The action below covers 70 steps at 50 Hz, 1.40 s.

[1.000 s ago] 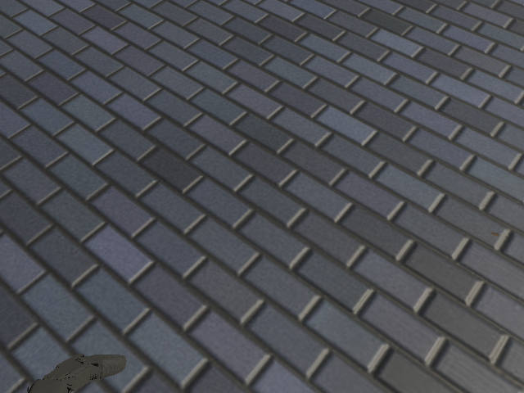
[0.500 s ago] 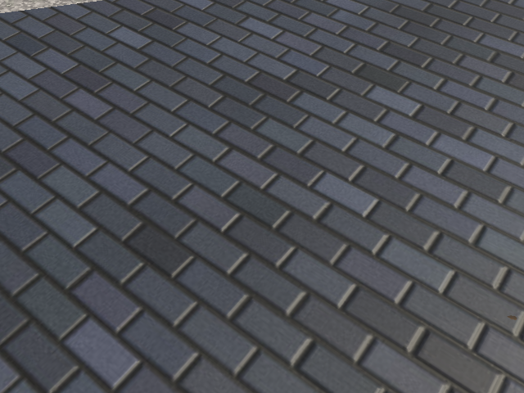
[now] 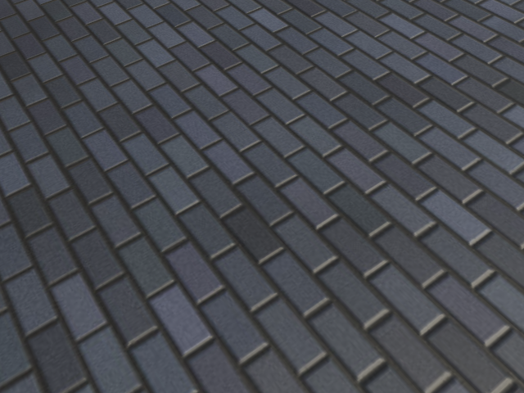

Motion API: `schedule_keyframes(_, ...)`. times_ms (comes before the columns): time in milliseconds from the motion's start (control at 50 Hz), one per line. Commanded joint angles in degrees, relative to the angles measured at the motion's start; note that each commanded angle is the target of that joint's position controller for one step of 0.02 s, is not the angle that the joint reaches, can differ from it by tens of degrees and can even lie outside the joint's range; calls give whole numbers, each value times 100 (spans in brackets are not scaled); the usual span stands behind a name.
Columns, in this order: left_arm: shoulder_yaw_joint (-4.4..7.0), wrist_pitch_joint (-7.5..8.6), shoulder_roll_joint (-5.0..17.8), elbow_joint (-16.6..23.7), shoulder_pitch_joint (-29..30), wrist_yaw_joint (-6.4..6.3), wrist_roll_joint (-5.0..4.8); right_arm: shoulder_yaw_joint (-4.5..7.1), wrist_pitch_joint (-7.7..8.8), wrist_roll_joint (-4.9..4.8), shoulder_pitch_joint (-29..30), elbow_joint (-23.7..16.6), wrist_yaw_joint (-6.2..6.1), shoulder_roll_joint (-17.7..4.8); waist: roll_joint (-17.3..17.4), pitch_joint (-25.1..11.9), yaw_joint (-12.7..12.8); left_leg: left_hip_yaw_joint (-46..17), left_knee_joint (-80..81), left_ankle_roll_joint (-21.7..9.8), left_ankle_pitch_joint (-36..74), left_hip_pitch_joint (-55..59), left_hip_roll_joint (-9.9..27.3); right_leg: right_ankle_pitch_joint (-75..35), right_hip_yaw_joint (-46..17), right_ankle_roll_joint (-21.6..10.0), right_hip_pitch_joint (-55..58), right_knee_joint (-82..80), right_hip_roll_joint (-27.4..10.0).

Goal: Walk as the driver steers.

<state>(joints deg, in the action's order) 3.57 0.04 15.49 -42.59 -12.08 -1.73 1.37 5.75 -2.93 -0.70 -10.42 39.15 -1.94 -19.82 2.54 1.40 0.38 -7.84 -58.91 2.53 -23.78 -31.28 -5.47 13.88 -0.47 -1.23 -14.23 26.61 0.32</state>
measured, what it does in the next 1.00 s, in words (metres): steps on the spot: left foot, then right foot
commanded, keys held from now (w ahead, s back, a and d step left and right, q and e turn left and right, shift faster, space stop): q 0.30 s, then no key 0.14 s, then e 0.56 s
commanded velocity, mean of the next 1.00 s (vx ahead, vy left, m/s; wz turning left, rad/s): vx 0.00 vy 0.00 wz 0.10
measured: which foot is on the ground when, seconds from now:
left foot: up 0.00-0.30, down 0.32-0.74, up 0.76-1.00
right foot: down 0.00-0.32, up 0.34-0.68, down 0.70-1.00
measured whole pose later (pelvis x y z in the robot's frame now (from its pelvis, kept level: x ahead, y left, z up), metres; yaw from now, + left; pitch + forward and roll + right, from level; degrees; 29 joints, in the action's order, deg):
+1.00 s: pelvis -0.01 +0.06 +0.00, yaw +1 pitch +1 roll +1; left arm 4.7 -2.5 18.5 -41.8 -10.3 -2.0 -1.4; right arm 4.7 -0.6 -0.7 -6.1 41.1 -0.8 -17.1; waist -0.6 3.6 1.5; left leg -2.5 -38.2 3.1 -22.1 -18.7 -2.6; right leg 12.7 -8.5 1.5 -17.1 28.6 0.7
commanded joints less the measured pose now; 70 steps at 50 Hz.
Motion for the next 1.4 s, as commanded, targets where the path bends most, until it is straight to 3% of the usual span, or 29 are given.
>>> schedule_keyframes(20,121,93,686,535,575,-92,-71,148,-26,-31,-238,-267,-5,-431,-926,-144,-146,151,-1018,263,204,-586,309,-1745,-926,-951,547,-919,-1374)
schedule_keyframes(100,212,-22,908,400,42,-150,-46,23,1,-73,362,-645,83,-232,-1142,-309,263,433,85,455,239,-680,611,-2200,-711,-1146,1449,-825,-1593)
schedule_keyframes(220,359,-62,1238,394,217,5,-158,-3,-54,-54,338,-822,236,-262,-1301,-439,242,1046,1596,202,155,612,673,-2698,-195,-1126,1102,-635,-1796)
schedule_keyframes(300,342,1,1081,231,161,64,-341,119,-102,-39,-241,-679,271,-398,-938,-561,-126,1118,3626,-391,1730,2105,446,-2037,345,-447,552,389,-1569)
schedule_keyframes(320,258,25,805,209,-47,91,-155,253,-82,-43,-498,-680,192,-859,152,-772,-105,-32,3778,-737,3536,3307,1200,-612,814,78,-605,1595,-1112)
schedule_keyframes(340,112,47,499,535,146,100,105,305,-20,78,-410,-864,141,-1393,1604,-814,-48,-1972,3607,-1898,5351,3724,2741,2479,833,571,-2238,3013,-279)
schedule_keyframes(360,213,35,826,562,600,52,-4,209,118,211,-607,-818,192,-1004,850,-1189,-529,-1897,3752,-2412,4959,3329,2889,2657,-35,605,-2232,3970,-270)
schedule_keyframes(380,252,-9,926,545,648,40,-157,119,218,218,-353,-746,199,-819,654,-896,-352,-1301,3801,-2151,4474,3041,2530,2243,-170,542,-2245,4187,-386)
schedule_keyframes(440,294,-102,947,300,372,-38,-93,-30,272,53,369,-713,128,-472,476,-602,0,-536,3869,-1580,4044,2456,1849,1103,-188,584,-1874,3900,-396)
schedule_keyframes(520,106,-128,496,57,40,43,-157,-251,331,188,583,-501,90,74,486,-722,106,162,3949,-1409,3529,2258,1548,438,-149,665,-843,2386,-508)
schedule_keyframes(580,68,-146,611,155,316,79,-171,-188,325,253,390,-235,111,-218,570,-456,-137,-16,4058,-1527,2707,2106,1739,628,-29,608,-412,1551,-468)
schedule_keyframes(620,121,-154,839,217,328,73,-222,-116,286,196,434,-159,108,-463,540,-229,-155,-236,4028,-1602,2327,2073,1909,791,48,528,-495,1357,-387)
schedule_keyframes(680,115,-128,790,210,128,82,-205,-65,220,68,498,-69,48,-560,376,-123,-2,-254,3758,-1489,2532,2175,1980,297,199,337,-383,704,-286)
schedule_keyframes(720,146,-98,965,277,101,92,-148,-37,215,51,275,23,-6,-486,-31,-197,-18,70,3308,-1065,2159,2172,1666,-1434,-157,67,-85,178,-444)
schedule_keyframes(740,247,-92,1311,269,111,69,-173,-38,247,161,192,-80,-26,-363,-862,-330,-249,623,2836,-741,1770,1916,1113,-2545,-667,-230,130,289,-757)
schedule_keyframes(780,279,-69,1285,275,-181,54,-175,-70,234,185,856,-249,-82,-105,-1613,-344,163,1169,1548,-178,440,1013,174,-2268,-2252,-1222,424,-539,-1556)
schedule_keyframes(800,270,-6,1241,253,-331,34,-86,-78,214,134,1068,-347,-79,-2,-1772,-387,330,782,606,-153,-1064,345,74,-2305,-2768,-1590,771,-820,-1895)
schedule_keyframes(820,270,83,1254,277,-300,35,-65,-40,188,72,976,-332,-45,-56,-1500,-398,308,445,-238,-130,-1492,36,179,-2451,-2751,-1680,880,-812,-1943)
schedule_keyframes(860,297,120,1246,369,194,5,-216,-12,185,38,667,-252,-10,-100,-922,-396,-16,298,161,-93,-922,-42,464,-2405,-2114,-1211,892,-599,-1547)
schedule_keyframes(920,330,-104,1216,407,320,-64,-269,-75,280,40,652,-212,44,92,-1090,-600,58,542,1291,104,-283,622,319,-2455,-1879,-989,767,-443,-1170)
schedule_keyframes(980,365,-239,1258,510,444,-57,-289,-32,319,-37,291,-121,155,-50,-1282,-731,23,637,2430,94,369,1389,190,-2064,-2061,-906,475,-366,-1072)
schedule_keyframes(1020,314,-271,1118,565,558,-63,-354,45,331,-4,-211,32,177,-149,-1135,-795,-236,765,3697,-58,1244,2349,194,-540,-2055,-579,-110,-178,-746)
schedule_keyframes(1040,227,-259,802,544,365,-49,-288,136,319,49,-446,47,127,-474,-301,-808,-220,-125,4043,-364,799,3116,1080,1111,-1618,-218,-1059,683,-273)
schedule_keyframes(1060,163,-193,524,667,260,-31,-254,246,282,179,-562,-13,104,-1057,1198,-587,-179,-2095,4668,-1176,-697,3140,2461,2165,-717,66,-2391,2122,590)
schedule_keyframes(1080,254,-80,915,828,472,-32,-271,194,411,371,-433,-109,145,-1040,1129,-221,-214,-3062,5126,-1746,-1925,2473,2954,1941,-1042,70,-2765,3146,111)
schedule_keyframes(1100,364,-49,1220,736,469,-15,-296,106,517,289,-63,-173,112,-720,742,128,-42,-2570,5148,-1604,-2069,2311,2708,1439,-1056,43,-2896,3538,-56)
schedule_keyframes(1140,396,-51,1160,479,179,-5,-207,27,620,81,221,-197,11,-457,523,177,70,-1478,5094,-1131,-1300,2588,2174,667,-873,189,-3022,3793,-195)
schedule_keyframes(1200,303,33,813,523,349,89,-257,-22,733,127,-275,-61,-42,-339,362,134,-191,-529,5178,-1051,-326,2802,1955,-115,-617,351,-3113,4031,-310)
schedule_keyframes(1400,105,140,400,1077,1066,352,-283,116,733,68,-901,221,64,-658,310,475,-582,889,5315,-1242,1104,3212,2262,-786,-135,428,-3071,2051,-612)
